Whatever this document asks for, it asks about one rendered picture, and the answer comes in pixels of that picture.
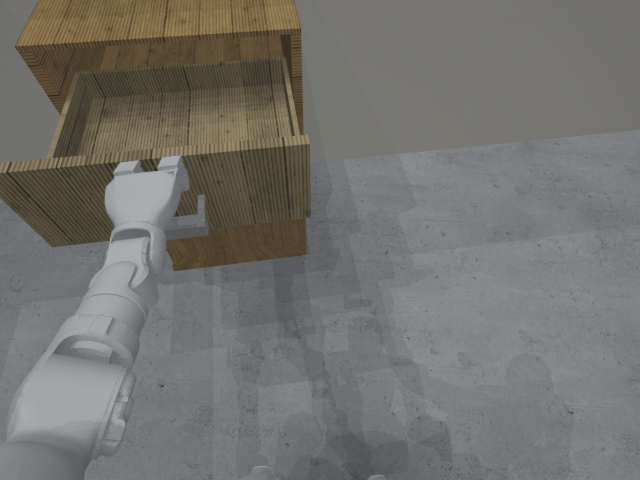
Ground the left robot upper arm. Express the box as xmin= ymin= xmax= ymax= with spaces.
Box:
xmin=0 ymin=354 xmax=136 ymax=480

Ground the cabinet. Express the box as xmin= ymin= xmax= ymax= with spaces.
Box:
xmin=15 ymin=0 xmax=307 ymax=271

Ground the left robot shin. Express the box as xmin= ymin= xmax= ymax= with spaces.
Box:
xmin=251 ymin=466 xmax=275 ymax=476

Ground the handle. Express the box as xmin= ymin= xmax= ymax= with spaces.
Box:
xmin=164 ymin=194 xmax=209 ymax=240

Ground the drawer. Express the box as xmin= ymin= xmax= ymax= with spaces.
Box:
xmin=0 ymin=57 xmax=311 ymax=247

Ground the robot left hand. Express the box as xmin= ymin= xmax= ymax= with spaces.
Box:
xmin=105 ymin=155 xmax=190 ymax=285

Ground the left robot forearm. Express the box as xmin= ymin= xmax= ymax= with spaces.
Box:
xmin=5 ymin=222 xmax=167 ymax=441

